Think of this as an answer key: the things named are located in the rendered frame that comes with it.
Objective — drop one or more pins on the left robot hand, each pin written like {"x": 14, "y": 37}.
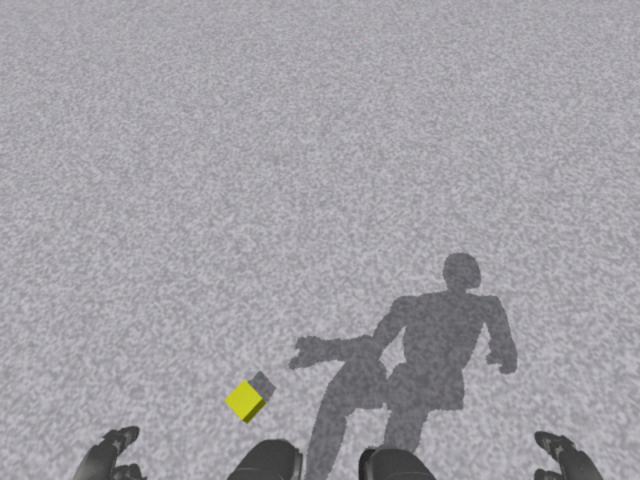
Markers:
{"x": 99, "y": 461}

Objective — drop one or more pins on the cube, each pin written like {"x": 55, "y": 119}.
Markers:
{"x": 245, "y": 401}

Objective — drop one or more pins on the right robot foot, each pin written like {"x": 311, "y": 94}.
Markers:
{"x": 364, "y": 457}

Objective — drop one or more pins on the right robot hand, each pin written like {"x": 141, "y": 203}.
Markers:
{"x": 575, "y": 465}

